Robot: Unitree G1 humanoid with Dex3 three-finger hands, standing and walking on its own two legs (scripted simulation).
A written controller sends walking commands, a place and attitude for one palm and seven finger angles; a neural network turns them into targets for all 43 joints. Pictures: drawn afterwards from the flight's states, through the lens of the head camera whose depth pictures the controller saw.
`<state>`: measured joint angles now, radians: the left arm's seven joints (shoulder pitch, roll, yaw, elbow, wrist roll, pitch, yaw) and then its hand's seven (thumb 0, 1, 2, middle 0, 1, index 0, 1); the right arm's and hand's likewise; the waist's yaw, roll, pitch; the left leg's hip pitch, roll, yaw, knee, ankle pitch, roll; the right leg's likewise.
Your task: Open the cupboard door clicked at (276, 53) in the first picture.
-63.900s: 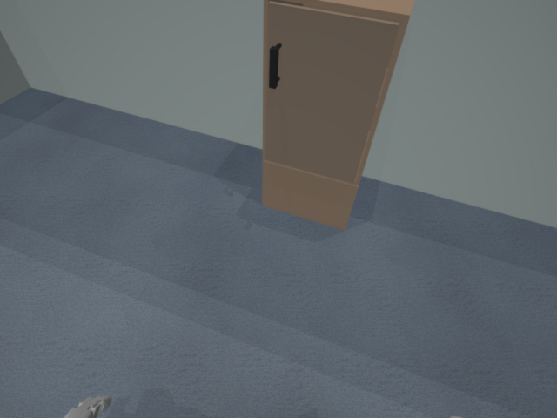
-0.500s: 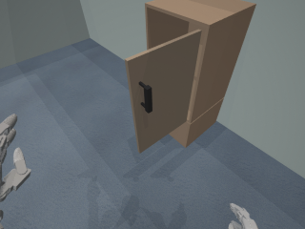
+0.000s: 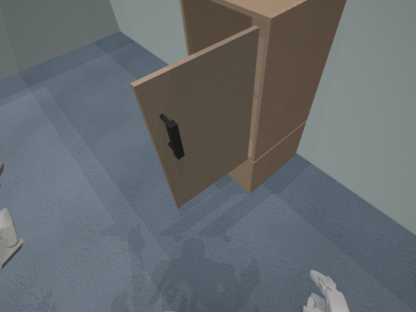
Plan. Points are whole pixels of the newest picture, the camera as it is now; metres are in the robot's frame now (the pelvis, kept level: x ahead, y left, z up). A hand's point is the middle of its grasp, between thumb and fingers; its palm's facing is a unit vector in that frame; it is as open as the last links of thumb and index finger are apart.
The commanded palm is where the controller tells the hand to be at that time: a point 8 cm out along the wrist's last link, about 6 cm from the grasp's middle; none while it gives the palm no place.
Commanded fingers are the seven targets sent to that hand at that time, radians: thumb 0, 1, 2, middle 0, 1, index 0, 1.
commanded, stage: stop stepping back and stand still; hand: left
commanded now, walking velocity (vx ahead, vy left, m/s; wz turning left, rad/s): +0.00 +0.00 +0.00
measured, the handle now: (171, 136) +0.54 +0.14 -0.03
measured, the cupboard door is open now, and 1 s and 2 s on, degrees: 87 87 87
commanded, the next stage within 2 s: let the arm hang, fingers relaxed in 1.50 s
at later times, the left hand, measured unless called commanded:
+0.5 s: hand (79, 226) +0.21 +0.18 +0.16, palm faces +0.41 -0.66 -0.64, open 7.4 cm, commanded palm +0.16 +0.20 +0.18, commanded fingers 0.00 0.90 0.90 -0.20 -0.30 -0.20 -0.30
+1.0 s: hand (148, 261) +0.17 +0.08 +0.16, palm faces +0.44 -0.60 -0.67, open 7.4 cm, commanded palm +0.11 +0.08 +0.18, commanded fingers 0.00 0.90 0.90 -0.20 -0.30 -0.20 -0.30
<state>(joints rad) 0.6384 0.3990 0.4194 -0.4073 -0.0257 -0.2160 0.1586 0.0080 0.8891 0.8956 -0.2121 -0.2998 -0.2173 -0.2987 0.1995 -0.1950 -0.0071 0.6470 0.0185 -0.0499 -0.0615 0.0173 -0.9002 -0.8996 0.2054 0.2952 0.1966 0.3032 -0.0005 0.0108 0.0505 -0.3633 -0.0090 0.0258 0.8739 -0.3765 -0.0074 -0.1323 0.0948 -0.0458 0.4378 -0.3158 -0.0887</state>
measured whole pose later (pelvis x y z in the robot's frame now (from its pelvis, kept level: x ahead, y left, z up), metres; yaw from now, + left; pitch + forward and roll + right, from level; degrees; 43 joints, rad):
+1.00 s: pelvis -0.01 -0.22 +0.02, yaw +3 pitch -1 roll +9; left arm 0.58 0.40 0.47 -0.24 -0.05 -0.22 0.16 0.00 0.89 0.90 -0.21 -0.30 -0.21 -0.30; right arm 0.16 -0.22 -0.05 0.66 0.04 -0.01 -0.02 0.02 -0.90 -0.90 0.20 0.29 0.20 0.30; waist -0.03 0.00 0.11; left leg -0.41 -0.05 0.05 0.95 -0.36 -0.02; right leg -0.20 0.04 0.00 0.41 -0.15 0.09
